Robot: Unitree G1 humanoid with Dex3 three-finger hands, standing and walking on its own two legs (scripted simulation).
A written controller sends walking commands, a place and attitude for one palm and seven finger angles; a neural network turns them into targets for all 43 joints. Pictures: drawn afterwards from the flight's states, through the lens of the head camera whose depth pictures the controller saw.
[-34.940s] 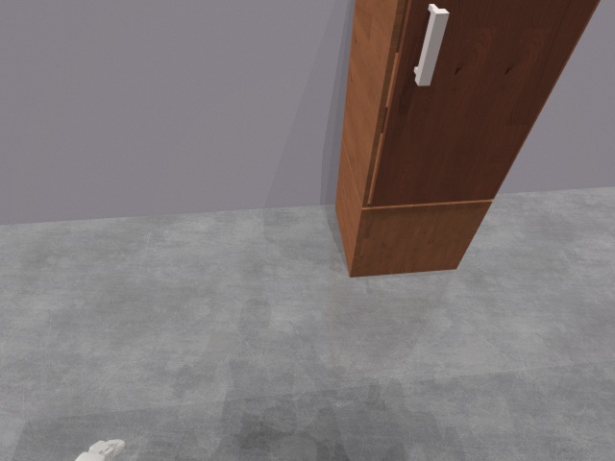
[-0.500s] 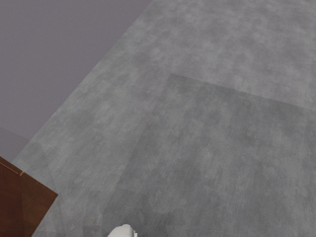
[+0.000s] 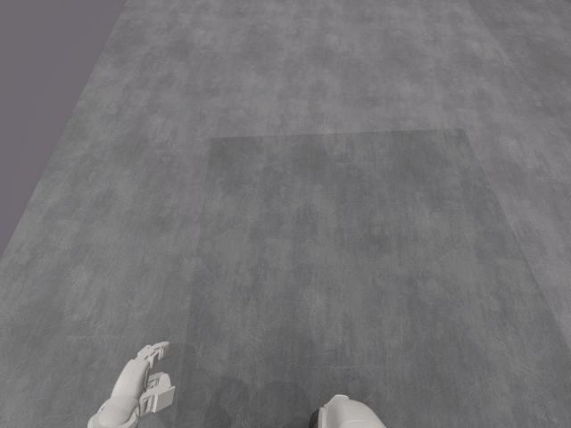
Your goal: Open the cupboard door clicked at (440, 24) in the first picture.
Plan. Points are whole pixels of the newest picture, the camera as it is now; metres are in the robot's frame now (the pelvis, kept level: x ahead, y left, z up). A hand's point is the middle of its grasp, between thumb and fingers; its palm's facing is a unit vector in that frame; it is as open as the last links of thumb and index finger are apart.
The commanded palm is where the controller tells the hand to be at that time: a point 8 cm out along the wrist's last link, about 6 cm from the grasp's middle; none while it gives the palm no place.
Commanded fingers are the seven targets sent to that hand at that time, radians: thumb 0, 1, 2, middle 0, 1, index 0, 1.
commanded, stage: walk to a spot facing it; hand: left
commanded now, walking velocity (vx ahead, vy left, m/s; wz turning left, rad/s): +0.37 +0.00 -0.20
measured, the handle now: out of the picture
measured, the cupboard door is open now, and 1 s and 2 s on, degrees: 46 46 46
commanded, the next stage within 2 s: turn to face it in 0.72 s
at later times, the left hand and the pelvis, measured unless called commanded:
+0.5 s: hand (184, 349) +0.26 +0.19 -0.17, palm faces -0.05 -0.98 -0.17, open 7.3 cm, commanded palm none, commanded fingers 0.00 0.90 0.90 -0.20 -0.30 -0.20 -0.30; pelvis +0.27 +0.01 +0.01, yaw -7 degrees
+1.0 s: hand (254, 174) +0.64 +0.08 -0.14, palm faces -0.14 -0.97 -0.22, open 7.2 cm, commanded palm none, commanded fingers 0.00 0.90 0.90 -0.20 -0.30 -0.20 -0.30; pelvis +0.52 -0.09 +0.03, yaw -8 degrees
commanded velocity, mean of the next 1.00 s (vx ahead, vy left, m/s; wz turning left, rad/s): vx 0.28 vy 0.00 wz -0.02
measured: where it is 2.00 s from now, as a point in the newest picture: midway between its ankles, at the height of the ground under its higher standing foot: (330, 268)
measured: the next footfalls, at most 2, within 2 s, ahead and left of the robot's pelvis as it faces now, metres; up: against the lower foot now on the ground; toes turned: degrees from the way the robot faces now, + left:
left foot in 0.40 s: +0.36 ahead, +0.10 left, +0.00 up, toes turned +2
right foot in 0.82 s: +0.54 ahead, -0.19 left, +0.00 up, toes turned -18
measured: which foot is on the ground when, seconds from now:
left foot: up 0.00-0.38, down 0.40-0.82, up 0.84-1.00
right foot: down 0.00-0.42, up 0.44-0.80, down 0.82-1.00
